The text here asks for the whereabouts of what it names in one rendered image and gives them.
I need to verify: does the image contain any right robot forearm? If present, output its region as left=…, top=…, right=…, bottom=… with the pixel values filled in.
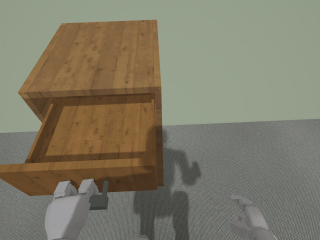
left=252, top=229, right=277, bottom=240

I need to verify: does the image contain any handle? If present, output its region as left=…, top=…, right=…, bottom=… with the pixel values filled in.
left=52, top=180, right=109, bottom=210

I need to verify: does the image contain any left robot hand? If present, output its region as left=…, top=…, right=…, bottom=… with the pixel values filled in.
left=44, top=178, right=99, bottom=240

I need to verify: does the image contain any right robot hand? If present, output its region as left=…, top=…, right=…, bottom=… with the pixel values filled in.
left=230, top=193, right=270, bottom=240

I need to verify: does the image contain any drawer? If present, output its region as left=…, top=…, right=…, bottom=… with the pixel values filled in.
left=0, top=93, right=158, bottom=196

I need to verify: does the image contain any cabinet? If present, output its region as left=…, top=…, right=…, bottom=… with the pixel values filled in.
left=18, top=19, right=164, bottom=187

